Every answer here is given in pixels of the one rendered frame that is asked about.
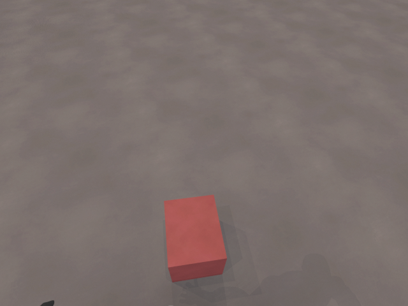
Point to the carton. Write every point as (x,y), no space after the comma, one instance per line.
(195,246)

